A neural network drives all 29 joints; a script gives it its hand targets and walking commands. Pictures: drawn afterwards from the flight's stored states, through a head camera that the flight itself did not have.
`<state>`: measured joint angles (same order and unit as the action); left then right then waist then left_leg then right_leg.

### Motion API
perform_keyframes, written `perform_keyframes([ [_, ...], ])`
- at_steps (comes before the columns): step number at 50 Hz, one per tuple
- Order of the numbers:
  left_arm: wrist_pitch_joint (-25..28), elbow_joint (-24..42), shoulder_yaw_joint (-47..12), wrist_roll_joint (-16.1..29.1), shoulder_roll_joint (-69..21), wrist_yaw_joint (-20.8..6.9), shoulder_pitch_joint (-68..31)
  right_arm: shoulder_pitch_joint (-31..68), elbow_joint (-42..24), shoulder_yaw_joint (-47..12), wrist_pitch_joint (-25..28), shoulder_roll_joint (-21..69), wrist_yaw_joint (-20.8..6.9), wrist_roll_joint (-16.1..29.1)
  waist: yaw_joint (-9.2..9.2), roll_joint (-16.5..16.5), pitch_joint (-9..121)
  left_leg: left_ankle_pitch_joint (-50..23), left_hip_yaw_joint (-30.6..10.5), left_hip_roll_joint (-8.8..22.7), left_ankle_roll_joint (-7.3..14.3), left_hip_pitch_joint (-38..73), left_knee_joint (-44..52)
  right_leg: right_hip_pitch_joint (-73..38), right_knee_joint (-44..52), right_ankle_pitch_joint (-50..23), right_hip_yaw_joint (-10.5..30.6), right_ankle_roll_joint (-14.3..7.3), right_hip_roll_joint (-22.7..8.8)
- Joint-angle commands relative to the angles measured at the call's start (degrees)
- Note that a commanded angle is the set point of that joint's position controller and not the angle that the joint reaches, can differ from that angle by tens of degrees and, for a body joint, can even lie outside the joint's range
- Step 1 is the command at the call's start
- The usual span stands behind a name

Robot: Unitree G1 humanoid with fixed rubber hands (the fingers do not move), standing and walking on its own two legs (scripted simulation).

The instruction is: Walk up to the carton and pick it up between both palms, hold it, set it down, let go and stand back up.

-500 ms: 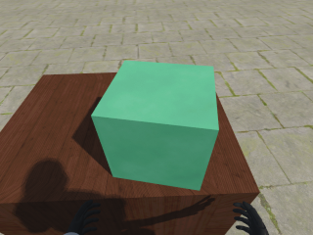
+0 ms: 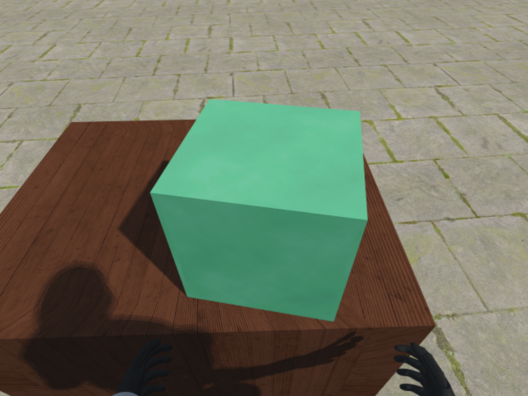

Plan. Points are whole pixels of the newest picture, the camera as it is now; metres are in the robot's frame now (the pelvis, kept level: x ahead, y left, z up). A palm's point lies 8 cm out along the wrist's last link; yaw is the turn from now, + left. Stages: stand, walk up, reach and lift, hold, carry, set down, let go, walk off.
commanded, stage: let go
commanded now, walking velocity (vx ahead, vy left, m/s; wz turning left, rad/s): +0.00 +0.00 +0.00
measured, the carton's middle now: (270, 207) +0.47 +0.03 +0.02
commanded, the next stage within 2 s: stand in 0.14 s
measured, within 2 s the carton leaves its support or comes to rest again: neither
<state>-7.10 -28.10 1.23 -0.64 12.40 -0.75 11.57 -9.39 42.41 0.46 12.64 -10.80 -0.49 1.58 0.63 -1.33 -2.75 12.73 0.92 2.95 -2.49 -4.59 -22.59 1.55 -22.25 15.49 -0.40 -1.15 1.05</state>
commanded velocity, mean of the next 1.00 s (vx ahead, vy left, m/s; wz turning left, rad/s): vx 0.00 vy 0.00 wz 0.00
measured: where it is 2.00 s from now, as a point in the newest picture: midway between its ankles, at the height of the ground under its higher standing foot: outside the picture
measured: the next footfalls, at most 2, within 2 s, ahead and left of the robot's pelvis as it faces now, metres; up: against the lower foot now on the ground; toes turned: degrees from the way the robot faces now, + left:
none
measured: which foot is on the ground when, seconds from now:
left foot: down 0.00-1.00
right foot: down 0.00-1.00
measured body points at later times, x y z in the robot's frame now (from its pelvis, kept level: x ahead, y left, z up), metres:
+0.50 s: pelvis -0.01 +0.02 +0.00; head -0.03 +0.02 +0.45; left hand +0.10 +0.34 -0.10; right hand +0.10 -0.30 -0.10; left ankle +0.00 +0.15 -0.74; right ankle -0.03 -0.11 -0.74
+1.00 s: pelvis -0.03 +0.04 +0.00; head -0.04 +0.04 +0.45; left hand +0.05 +0.36 -0.11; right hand +0.08 -0.28 -0.11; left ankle +0.00 +0.15 -0.74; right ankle -0.03 -0.11 -0.74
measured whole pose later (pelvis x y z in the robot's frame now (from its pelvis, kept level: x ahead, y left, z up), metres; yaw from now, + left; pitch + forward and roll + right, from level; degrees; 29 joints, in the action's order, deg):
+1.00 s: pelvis -0.03 +0.04 +0.00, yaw +1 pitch -4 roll +0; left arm 0.9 -57.1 0.4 -0.9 22.8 -0.2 10.6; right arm -6.6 60.8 -1.4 1.3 -22.8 -0.8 -0.9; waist 0.7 -0.2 -2.1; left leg 8.8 1.3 -0.3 0.8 -8.1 -20.4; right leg 4.9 -20.2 11.7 0.2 2.1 -2.2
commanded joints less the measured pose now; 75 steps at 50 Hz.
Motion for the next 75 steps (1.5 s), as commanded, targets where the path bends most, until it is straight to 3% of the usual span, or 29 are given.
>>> perform_keyframes([
  [1,0.99,5.93,1.36,-0.19,5.48,0.42,-4.11,4.00,-5.35,1.84,1.41,-6.18,-0.08,0.05,0.01,1.22,2.23,-13.38,1.98,-3.17,1.38,7.50,0.60,9.65,5.27,-14.34,-1.21,1.73,0.14],
  [7,0.72,6.09,0.91,-0.06,5.37,0.75,-4.09,4.06,-5.33,2.25,1.18,-6.41,-0.39,-0.18,0.14,1.06,1.93,-12.38,1.84,-3.10,1.51,7.06,0.58,9.89,5.27,-12.71,-1.07,1.51,0.17],
  [8,4.40,0.50,5.46,-1.99,16.05,1.72,-0.55,-0.25,-0.85,4.72,-4.16,-20.29,1.18,-4.72,0.90,4.53,-0.22,-19.06,-2.27,3.35,3.91,-4.91,-2.37,6.77,0.97,-17.00,4.61,-0.22,-5.89],
  [10,7.01,-1.31,5.12,-1.27,16.49,1.73,0.76,0.70,-1.54,4.12,-7.74,-17.51,1.53,-4.21,0.63,0.96,2.17,-14.48,-1.84,3.02,5.09,-5.10,-2.78,6.26,1.08,-16.36,4.86,-0.82,-6.49],
  [16,8.87,-6.91,3.78,-0.87,15.44,0.58,-2.20,2.74,1.63,2.33,-9.26,-17.65,0.05,-3.21,0.13,-0.01,4.29,-10.11,-2.79,2.71,5.18,-4.30,-2.65,8.28,1.37,-11.96,5.11,-1.13,-6.55],
  [25,8.92,-15.66,2.75,-0.94,19.50,0.52,-1.87,3.13,7.83,1.39,-10.40,-22.08,-0.30,-2.96,-0.24,1.53,1.41,-6.61,-5.89,3.45,6.01,-5.43,2.46,7.51,3.05,-7.41,5.36,-0.76,-6.48],
  [35,8.91,-22.55,1.75,-0.45,20.37,0.63,-2.11,4.42,12.65,0.49,-10.39,-23.29,-0.05,-2.72,0.07,2.26,1.09,-3.12,-7.51,4.22,5.27,-5.05,6.63,5.72,4.75,-5.83,5.14,0.09,-6.68],
  [75,8.36,-29.51,0.94,0.15,20.82,0.97,-4.12,5.26,17.95,0.29,-10.90,-23.50,0.36,-1.99,-0.45,1.35,1.87,-6.80,-7.36,4.06,4.51,-2.92,6.89,4.90,7.18,-8.23,5.10,-0.08,-8.03],
])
